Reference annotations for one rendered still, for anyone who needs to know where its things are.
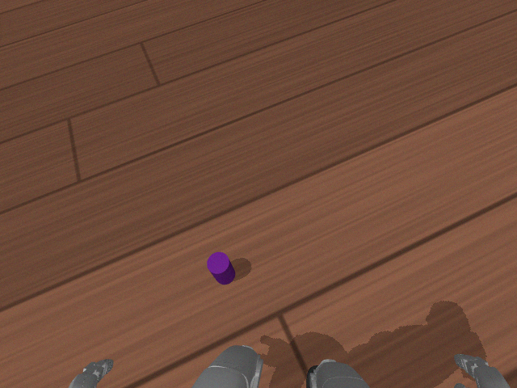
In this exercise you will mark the right robot hand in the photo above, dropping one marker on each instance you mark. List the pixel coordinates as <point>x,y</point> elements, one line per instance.
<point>485,376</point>

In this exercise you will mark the can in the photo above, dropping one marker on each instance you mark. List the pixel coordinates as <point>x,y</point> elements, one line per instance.
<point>221,268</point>

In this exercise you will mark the left robot hand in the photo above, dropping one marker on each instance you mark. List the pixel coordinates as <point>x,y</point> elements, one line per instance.
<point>92,374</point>

